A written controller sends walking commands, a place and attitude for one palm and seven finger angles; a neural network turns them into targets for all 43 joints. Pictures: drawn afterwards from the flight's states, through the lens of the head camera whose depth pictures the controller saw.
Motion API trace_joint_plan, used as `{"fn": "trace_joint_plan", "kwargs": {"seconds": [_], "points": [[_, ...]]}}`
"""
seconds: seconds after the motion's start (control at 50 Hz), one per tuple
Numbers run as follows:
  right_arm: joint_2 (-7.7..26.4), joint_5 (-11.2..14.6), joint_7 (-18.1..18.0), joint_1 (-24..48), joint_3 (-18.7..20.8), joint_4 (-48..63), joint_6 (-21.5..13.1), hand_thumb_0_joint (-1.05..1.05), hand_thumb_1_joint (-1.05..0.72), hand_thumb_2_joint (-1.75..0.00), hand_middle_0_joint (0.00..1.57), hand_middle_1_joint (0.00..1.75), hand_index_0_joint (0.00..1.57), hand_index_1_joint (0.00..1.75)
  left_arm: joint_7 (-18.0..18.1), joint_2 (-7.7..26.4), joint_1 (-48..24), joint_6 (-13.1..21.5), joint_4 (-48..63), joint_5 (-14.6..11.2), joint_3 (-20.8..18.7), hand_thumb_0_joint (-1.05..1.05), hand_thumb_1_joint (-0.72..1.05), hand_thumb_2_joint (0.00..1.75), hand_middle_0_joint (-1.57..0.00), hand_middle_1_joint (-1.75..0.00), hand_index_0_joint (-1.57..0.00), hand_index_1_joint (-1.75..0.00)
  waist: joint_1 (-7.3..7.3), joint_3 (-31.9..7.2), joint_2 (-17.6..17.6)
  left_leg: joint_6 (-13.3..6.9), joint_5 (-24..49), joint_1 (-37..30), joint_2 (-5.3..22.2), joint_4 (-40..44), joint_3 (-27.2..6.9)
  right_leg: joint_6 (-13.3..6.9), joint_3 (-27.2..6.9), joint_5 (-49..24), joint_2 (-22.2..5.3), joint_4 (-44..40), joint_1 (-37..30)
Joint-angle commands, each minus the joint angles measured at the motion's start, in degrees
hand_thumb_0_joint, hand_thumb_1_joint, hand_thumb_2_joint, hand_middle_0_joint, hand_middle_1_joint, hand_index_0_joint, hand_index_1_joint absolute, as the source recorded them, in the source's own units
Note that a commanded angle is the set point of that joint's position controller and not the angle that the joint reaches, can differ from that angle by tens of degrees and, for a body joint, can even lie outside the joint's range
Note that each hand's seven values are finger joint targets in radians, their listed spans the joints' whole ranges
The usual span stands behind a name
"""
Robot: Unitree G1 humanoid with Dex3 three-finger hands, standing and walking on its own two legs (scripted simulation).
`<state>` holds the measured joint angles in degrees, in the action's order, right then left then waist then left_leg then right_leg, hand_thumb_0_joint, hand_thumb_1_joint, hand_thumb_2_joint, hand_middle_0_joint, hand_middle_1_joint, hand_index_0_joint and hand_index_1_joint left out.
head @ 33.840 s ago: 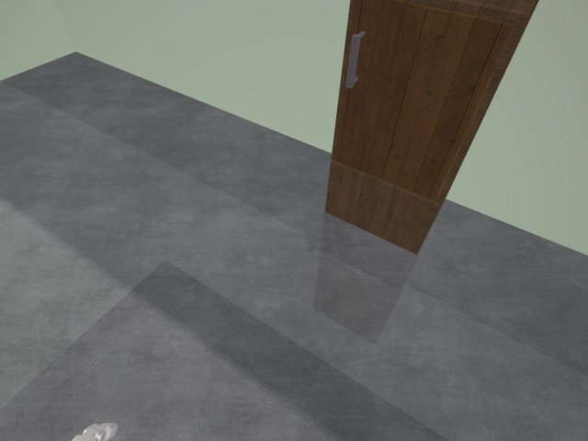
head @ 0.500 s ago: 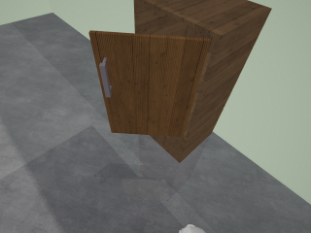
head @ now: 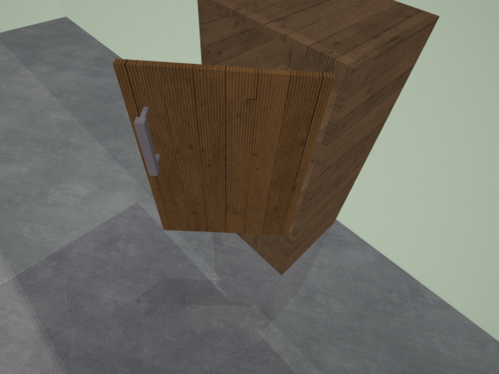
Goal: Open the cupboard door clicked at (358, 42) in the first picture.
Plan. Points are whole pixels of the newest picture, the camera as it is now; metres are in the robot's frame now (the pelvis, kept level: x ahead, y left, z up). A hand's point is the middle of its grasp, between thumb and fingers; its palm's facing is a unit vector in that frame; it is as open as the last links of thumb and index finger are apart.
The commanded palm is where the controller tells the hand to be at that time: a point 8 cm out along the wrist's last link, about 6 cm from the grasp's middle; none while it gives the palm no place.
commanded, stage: come to a stop and stand still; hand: left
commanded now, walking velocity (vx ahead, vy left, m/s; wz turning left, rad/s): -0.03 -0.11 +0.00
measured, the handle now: (149, 142) +0.56 +0.26 +0.00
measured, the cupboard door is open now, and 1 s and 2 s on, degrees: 44 44 44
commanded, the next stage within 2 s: look again from close up in 1.40 s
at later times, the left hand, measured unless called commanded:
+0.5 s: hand out of the picture +0.01 +0.17 -0.16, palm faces +0.07 -0.96 -0.27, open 7.4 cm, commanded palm none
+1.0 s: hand out of the picture -0.06 +0.18 -0.17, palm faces +0.02 -0.99 -0.16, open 7.4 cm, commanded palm none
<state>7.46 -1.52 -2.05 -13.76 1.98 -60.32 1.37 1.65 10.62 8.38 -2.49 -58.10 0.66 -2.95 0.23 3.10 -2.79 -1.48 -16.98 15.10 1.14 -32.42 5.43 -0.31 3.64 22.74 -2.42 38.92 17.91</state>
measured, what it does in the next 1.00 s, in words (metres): shifts its weight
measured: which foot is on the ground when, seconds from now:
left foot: down 0.00-1.00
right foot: down 0.00-1.00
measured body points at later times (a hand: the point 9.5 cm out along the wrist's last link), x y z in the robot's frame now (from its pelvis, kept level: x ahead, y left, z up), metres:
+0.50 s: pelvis -0.03 -0.04 +0.00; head -0.04 -0.04 +0.45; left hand +0.01 +0.22 -0.14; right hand +0.07 -0.30 -0.13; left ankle +0.00 +0.11 -0.73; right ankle -0.03 -0.12 -0.73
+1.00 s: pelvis -0.05 +0.01 +0.01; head -0.06 +0.03 +0.46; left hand -0.06 +0.23 -0.16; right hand -0.08 -0.21 -0.14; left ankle +0.00 +0.11 -0.73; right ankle -0.03 -0.12 -0.73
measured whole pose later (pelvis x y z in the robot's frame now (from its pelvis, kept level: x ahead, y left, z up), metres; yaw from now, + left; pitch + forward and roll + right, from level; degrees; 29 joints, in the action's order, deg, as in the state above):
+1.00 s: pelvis -0.05 +0.01 +0.01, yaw +1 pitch -2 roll -1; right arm 6.8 -1.0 -0.6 -19.9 0.6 -63.2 0.9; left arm 1.8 9.8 19.8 -0.5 -59.7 1.2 0.1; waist 0.8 0.9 -1.7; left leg -1.8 -9.6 15.8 1.1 -27.3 3.7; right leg 0.3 2.8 12.3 -0.5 25.7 11.2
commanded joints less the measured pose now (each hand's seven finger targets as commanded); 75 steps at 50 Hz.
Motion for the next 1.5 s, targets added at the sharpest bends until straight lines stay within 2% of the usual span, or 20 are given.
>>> {"fn": "trace_joint_plan", "kwargs": {"seconds": [0.0,0.06,0.08,0.12,0.14,0.16,0.18,0.2,0.24,0.26,0.28,0.32,0.38,0.42,0.5,0.62,0.8,1.12,1.3,1.48], "points": [[10.1,-0.2,-1.0,-1.8,1.5,3.3,-1.6,0.00,-0.90,-0.90,0.20,0.30,0.20,0.30,0.0,3.3,3.5,0.5,2.5,-0.2,-0.4,0.00,0.90,0.90,-0.20,-0.30,-0.20,-0.30,-0.59,-4.9,11.6,-8.6,39.0,-6.5,15.3,10.9,-13.1,0.4,-2.9,4.5,0.2,3.1,0.3],[11.1,0.6,-0.8,-1.1,2.0,3.3,-1.6,0.00,-0.90,-0.90,0.20,0.30,0.20,0.30,-0.1,4.1,6.3,1.5,1.4,0.0,-0.1,0.00,0.90,0.90,-0.20,-0.30,-0.20,-0.30,-0.58,-7.7,8.1,-5.3,37.0,-9.6,12.3,6.9,-10.3,0.4,-2.8,-9.2,0.0,-10.7,-5.4],[10.7,0.9,-0.7,-0.6,2.1,3.4,-1.4,0.00,-0.90,-0.90,0.20,0.30,0.20,0.30,0.0,5.4,6.8,1.7,1.1,0.2,-0.1,0.00,0.90,0.90,-0.20,-0.30,-0.20,-0.30,-0.26,-7.1,5.9,-3.1,28.9,-7.7,9.9,6.0,-8.6,-0.1,-4.9,-17.9,-1.4,-14.0,-6.8],[8.6,1.2,0.0,-0.1,1.8,3.6,-0.9,0.00,-0.90,-0.90,0.20,0.30,0.20,0.30,0.0,7.0,5.6,2.0,1.2,0.4,0.1,0.00,0.90,0.90,-0.20,-0.30,-0.20,-0.30,0.88,-4.8,0.8,0.4,11.8,-5.3,5.3,6.1,-5.3,-2.2,-9.3,-21.3,-6.3,-16.6,-4.6],[17.3,0.4,0.4,1.4,1.7,9.0,-2.5,0.00,-0.90,-0.90,0.20,0.30,0.20,0.30,0.4,15.6,4.8,2.9,5.3,1.5,0.8,0.00,0.90,0.90,-0.20,-0.30,-0.20,-0.30,1.91,0.1,7.3,0.4,21.5,-6.2,5.9,11.1,-9.3,-1.5,-5.5,-14.4,-1.8,-10.9,-2.9],[18.8,-0.1,0.0,2.0,3.4,10.5,-3.5,0.00,-0.90,-0.90,0.20,0.30,0.20,0.30,0.5,11.4,6.8,2.9,7.7,1.1,-0.4,0.00,0.90,0.90,-0.20,-0.30,-0.20,-0.30,0.13,-8.6,11.0,-1.8,23.5,-8.1,10.3,7.5,-12.1,-1.0,-4.0,-6.5,-0.6,-7.5,-0.6],[16.4,-0.1,-0.3,2.5,3.0,11.1,-3.2,0.00,-0.90,-0.90,0.20,0.30,0.20,0.30,0.4,9.7,8.7,3.0,7.5,1.0,0.3,0.00,0.90,0.90,-0.20,-0.30,-0.20,-0.30,-0.25,-11.6,10.9,-3.0,24.4,-8.5,10.5,5.1,-11.8,-1.4,-4.2,-9.6,-0.6,-8.8,-1.3],[14.2,-0.1,-0.4,1.9,2.7,12.0,-2.8,0.00,-0.90,-0.90,0.20,0.30,0.20,0.30,0.2,8.5,10.3,3.0,7.7,0.9,0.3,0.00,0.90,0.90,-0.20,-0.30,-0.20,-0.30,-0.37,-11.1,5.7,-2.8,21.1,-6.0,9.0,2.6,-10.1,-1.8,-5.3,-12.9,-1.5,-11.6,-2.7],[11.0,-0.2,0.1,0.4,1.8,12.8,-2.4,0.00,-0.90,-0.90,0.20,0.30,0.20,0.30,0.3,9.7,10.4,3.4,8.4,1.1,0.2,0.00,0.90,0.90,-0.20,-0.30,-0.20,-0.30,0.16,-8.1,-8.9,-1.2,10.6,0.7,2.8,-2.5,-4.4,-3.5,-11.4,-26.7,-6.1,-14.4,-6.5],[10.9,-0.1,0.2,0.9,1.9,13.1,-2.1,0.00,-0.90,-0.90,0.20,0.30,0.20,0.30,0.5,11.2,9.6,3.6,9.0,1.1,-0.3,0.00,0.90,0.90,-0.20,-0.30,-0.20,-0.30,0.38,-5.5,-10.6,-0.7,2.8,3.8,0.8,-3.1,-3.5,-4.9,-13.0,-31.5,-8.5,-14.8,-7.1],[11.3,0.0,0.3,2.0,2.1,13.5,-1.9,0.00,-0.90,-0.90,0.20,0.30,0.20,0.30,0.5,12.1,9.8,3.8,9.6,1.1,-0.5,0.00,0.90,0.90,-0.20,-0.30,-0.20,-0.30,0.09,-4.1,-8.2,-0.8,-0.5,4.8,0.8,-3.5,-4.1,-5.9,-14.0,-34.1,-9.4,-14.6,-6.9],[11.4,0.1,0.3,2.1,2.1,13.3,-1.9,0.00,-0.90,-0.90,0.20,0.30,0.20,0.30,0.7,12.7,9.5,4.0,10.2,1.1,-0.6,0.00,0.90,0.90,-0.20,-0.30,-0.20,-0.30,0.24,-4.3,-4.0,-0.8,1.7,3.8,0.9,-1.6,-4.1,-6.4,-13.3,-37.3,-9.2,-13.4,-8.1],[11.5,0.3,0.7,1.4,1.8,11.9,-1.7,0.00,-0.90,-0.90,0.20,0.30,0.20,0.30,0.6,13.2,8.3,3.8,10.2,0.6,-0.2,0.00,0.90,0.90,-0.20,-0.30,-0.20,-0.30,0.53,-2.6,-1.7,-0.8,7.5,-0.5,1.8,1.0,-4.4,-4.0,-10.6,-27.9,-7.1,-14.8,-4.6],[12.7,0.3,0.8,2.4,1.7,11.2,-1.7,0.00,-0.90,-0.90,0.20,0.30,0.20,0.30,0.4,13.6,7.3,3.8,9.6,0.4,0.0,0.00,0.90,0.90,-0.20,-0.30,-0.20,-0.30,0.36,-1.0,2.0,-0.6,9.2,-2.2,2.8,2.7,-5.4,-3.1,-9.9,-18.7,-5.8,-16.6,-1.9],[12.4,0.3,1.2,1.9,0.9,9.3,-1.5,0.00,-0.90,-0.90,0.20,0.30,0.20,0.30,0.2,13.0,6.9,3.7,7.8,0.2,0.6,0.00,0.90,0.90,-0.20,-0.30,-0.20,-0.30,0.20,1.0,0.9,0.0,6.2,-1.6,3.1,4.0,-5.7,-2.1,-10.3,-7.6,-5.5,-21.0,-0.8],[11.5,0.2,1.2,0.4,-0.1,6.2,-1.9,0.00,-0.90,-0.90,0.20,0.30,0.20,0.30,0.0,11.1,7.6,3.4,5.3,0.0,1.3,0.00,0.90,0.90,-0.20,-0.30,-0.20,-0.30,-0.23,1.5,3.9,0.4,4.8,-0.2,3.8,8.2,-6.7,-2.2,-8.9,-2.4,-4.3,-21.8,-2.3],[8.7,0.4,1.1,-4.0,-0.4,2.3,-1.8,0.00,-0.90,-0.90,0.20,0.30,0.20,0.30,0.4,6.8,11.1,2.9,2.3,0.2,2.0,0.00,0.90,0.90,-0.20,-0.30,-0.20,-0.30,-0.39,2.3,2.7,0.4,0.0,2.1,4.2,11.7,-7.7,-1.5,-7.5,-2.3,-3.3,-21.3,-3.2],[6.9,0.8,0.7,-6.6,1.1,-0.1,-1.8,0.00,-0.90,-0.90,0.20,0.30,0.20,0.30,0.9,0.8,18.9,2.7,-1.8,1.0,2.0,0.00,0.90,0.90,-0.20,-0.30,-0.20,-0.30,-0.72,1.7,6.1,-1.1,-11.1,5.3,6.6,18.4,-11.7,-0.1,-3.9,-6.8,-1.5,-16.0,-4.6],[6.4,0.9,0.8,-6.0,1.3,0.2,-1.5,0.00,-0.90,-0.90,0.20,0.30,0.20,0.30,1.0,0.1,20.3,2.9,-2.8,1.3,1.9,0.00,0.90,0.90,-0.20,-0.30,-0.20,-0.30,-0.32,3.6,3.5,-0.8,-11.5,4.8,6.0,17.9,-11.1,-0.1,-5.4,-4.4,-1.9,-17.4,-1.6],[6.7,0.8,0.9,-5.7,1.3,0.8,-1.4,0.00,-0.90,-0.90,0.20,0.30,0.20,0.30,0.9,0.5,20.9,3.0,-2.9,1.3,1.7,0.00,0.90,0.90,-0.20,-0.30,-0.20,-0.30,-0.23,2.8,3.4,-0.7,-10.6,3.4,5.4,17.5,-10.5,-0.2,-6.2,-2.5,-2.2,-18.3,-0.1]]}}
